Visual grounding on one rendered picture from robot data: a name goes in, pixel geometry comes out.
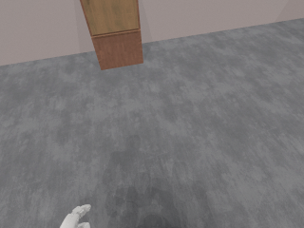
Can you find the cupboard door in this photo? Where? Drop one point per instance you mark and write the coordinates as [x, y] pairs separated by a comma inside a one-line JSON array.
[[105, 16]]

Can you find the robot left hand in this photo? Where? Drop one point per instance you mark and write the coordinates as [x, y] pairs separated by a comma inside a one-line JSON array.
[[72, 220]]

